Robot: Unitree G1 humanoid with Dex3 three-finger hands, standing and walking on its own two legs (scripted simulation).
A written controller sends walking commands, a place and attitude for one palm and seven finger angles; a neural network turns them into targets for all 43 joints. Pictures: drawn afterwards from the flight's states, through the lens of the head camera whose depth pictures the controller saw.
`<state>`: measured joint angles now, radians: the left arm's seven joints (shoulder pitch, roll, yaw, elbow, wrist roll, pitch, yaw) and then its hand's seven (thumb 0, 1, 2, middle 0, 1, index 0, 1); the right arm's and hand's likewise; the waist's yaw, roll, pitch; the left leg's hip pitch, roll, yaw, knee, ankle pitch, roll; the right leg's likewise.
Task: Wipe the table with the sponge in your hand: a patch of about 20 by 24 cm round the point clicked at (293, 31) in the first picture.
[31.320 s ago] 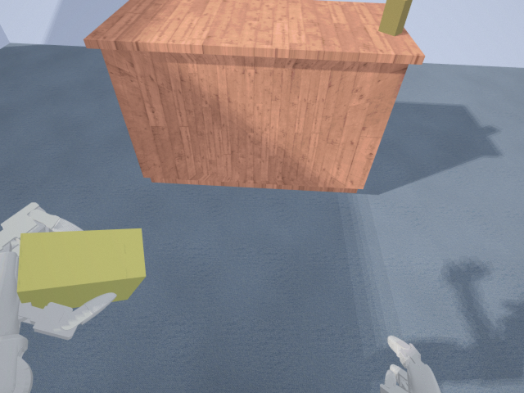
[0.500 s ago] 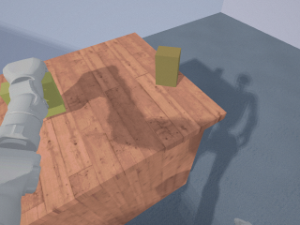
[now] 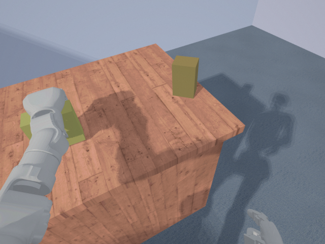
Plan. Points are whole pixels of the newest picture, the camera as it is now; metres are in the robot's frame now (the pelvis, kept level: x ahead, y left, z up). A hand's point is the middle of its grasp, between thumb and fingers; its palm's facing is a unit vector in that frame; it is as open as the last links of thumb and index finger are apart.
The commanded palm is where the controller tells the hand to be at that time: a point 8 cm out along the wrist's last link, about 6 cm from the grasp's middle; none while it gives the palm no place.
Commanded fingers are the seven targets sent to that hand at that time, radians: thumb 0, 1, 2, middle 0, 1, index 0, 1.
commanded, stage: wipe back along the middle lane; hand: left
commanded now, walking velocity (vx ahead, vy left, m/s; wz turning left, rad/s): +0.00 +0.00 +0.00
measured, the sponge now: (58, 132) +0.37 +0.32 +0.08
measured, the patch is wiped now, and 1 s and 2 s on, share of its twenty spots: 0.40 0.75 0.75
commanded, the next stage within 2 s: slide across to the third lane in 1.10 s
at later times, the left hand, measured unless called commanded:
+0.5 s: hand (71, 122) +0.38 +0.27 +0.11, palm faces +0.02 -0.04 -1.00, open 9.8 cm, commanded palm +0.33 +0.27 +0.16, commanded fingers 0.00 0.10 1.30 -1.20 -1.60 -1.20 -1.60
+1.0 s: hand (69, 139) +0.32 +0.26 +0.11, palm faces +0.06 -0.05 -1.00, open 9.8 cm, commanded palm +0.28 +0.25 +0.15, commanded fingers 0.00 0.10 1.30 -1.20 -1.60 -1.20 -1.60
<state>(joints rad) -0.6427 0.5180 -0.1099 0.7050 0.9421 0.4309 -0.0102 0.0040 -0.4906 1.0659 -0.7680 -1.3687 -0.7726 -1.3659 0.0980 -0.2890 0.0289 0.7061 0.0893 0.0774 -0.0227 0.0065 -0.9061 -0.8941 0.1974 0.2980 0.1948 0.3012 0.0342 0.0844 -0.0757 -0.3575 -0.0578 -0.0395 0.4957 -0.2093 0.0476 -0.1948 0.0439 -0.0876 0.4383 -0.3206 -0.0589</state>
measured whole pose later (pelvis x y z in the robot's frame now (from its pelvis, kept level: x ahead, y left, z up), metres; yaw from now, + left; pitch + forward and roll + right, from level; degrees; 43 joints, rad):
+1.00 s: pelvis +0.00 -0.01 +0.00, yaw -1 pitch +1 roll +0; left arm -0.29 0.43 -0.18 0.23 0.94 0.57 0.01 0.01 -0.47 1.07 -0.73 -1.41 -0.74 -1.40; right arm 0.00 -0.27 0.05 0.64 0.09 0.13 -0.01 0.01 -0.91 -0.89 0.20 0.30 0.19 0.30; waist 0.08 0.10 -0.09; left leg -0.31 -0.05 -0.02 0.51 -0.22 0.03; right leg -0.16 0.05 -0.07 0.47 -0.34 -0.07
